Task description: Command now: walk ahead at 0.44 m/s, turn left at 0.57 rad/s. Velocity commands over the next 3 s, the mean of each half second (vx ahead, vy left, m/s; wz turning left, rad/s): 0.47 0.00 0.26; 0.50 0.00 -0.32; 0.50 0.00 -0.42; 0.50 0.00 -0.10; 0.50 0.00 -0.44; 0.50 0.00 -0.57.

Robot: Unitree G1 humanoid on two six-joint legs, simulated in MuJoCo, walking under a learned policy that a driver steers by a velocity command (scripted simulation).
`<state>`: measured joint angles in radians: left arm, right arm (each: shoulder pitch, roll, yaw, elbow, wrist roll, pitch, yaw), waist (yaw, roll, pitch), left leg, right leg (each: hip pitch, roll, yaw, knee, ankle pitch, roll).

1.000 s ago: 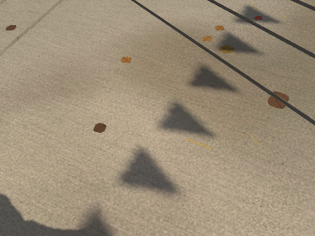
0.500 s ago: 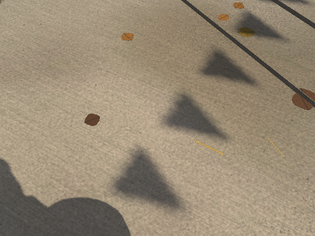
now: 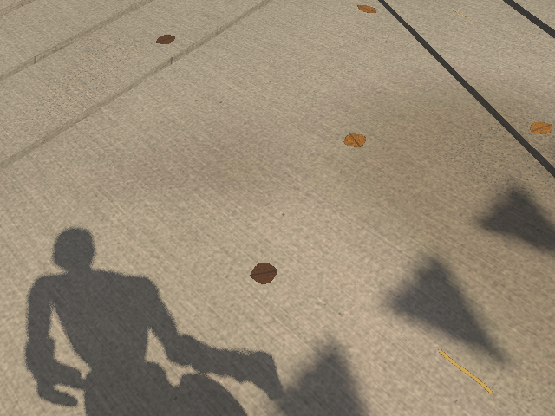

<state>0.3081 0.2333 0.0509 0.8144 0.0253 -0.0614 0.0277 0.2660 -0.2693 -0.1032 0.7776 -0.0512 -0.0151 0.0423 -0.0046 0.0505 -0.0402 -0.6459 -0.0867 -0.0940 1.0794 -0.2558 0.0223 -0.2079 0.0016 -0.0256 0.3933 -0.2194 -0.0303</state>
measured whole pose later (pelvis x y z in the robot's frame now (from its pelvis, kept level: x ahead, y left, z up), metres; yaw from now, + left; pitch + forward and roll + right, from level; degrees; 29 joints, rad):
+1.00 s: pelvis +0.49 +0.05 -0.02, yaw -6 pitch +0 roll +0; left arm 0.23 0.25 0.07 0.88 0.01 -0.04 -0.02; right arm 0.25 -0.22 -0.03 0.88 -0.03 -0.08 0.00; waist 0.00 0.02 0.06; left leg -0.41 0.04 0.01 1.21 -0.34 0.03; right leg -0.31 0.13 -0.04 0.48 -0.18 -0.14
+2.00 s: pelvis +1.02 -0.06 -0.02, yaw -20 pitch +1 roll +1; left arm 0.08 0.24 0.02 0.80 0.03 -0.07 -0.02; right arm 0.41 -0.23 -0.03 0.96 -0.02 -0.06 0.00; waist -0.04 0.01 0.05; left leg -0.16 -0.02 0.02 0.95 -0.44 0.06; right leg -0.41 0.04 -0.07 0.56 -0.16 -0.10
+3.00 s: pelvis +1.45 -0.31 -0.02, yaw -53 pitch +2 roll +1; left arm 0.00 0.25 0.03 0.71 0.05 -0.01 -0.07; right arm 0.42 -0.24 -0.04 0.92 -0.02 -0.06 -0.01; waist -0.07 -0.01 0.06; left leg 0.08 0.06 0.29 0.41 -0.45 -0.03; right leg -0.48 0.01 -0.10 0.57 -0.18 -0.14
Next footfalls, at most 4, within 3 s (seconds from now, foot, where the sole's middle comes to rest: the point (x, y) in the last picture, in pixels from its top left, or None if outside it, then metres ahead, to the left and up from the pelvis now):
0.32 left None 0.25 0.15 -0.78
0.86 right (310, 400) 0.58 0.00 -0.78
1.40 left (268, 289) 0.91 0.11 -0.78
1.92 right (355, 231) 1.11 -0.16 -0.78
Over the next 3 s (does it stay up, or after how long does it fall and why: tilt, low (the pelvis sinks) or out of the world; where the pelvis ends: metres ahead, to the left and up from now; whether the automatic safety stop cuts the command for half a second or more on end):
stays up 1.45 -0.31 -0.02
